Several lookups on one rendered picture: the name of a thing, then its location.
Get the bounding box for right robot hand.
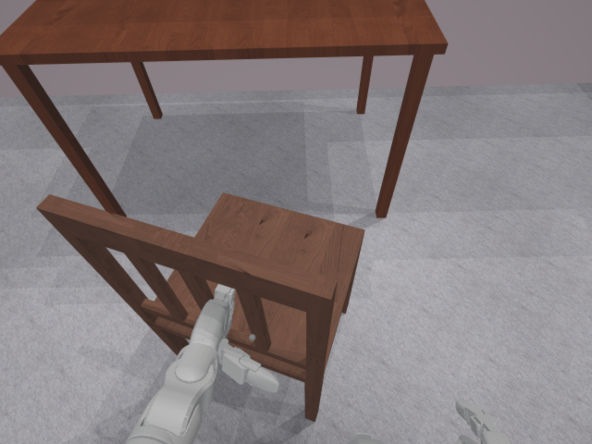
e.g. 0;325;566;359
455;400;512;444

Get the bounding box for left robot hand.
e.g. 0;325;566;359
189;284;279;393

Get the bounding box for right robot shin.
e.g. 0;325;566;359
351;433;371;441

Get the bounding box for robot left forearm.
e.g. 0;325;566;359
126;343;219;444

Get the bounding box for chair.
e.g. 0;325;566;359
36;192;365;422

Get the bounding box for table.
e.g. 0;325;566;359
0;0;448;218

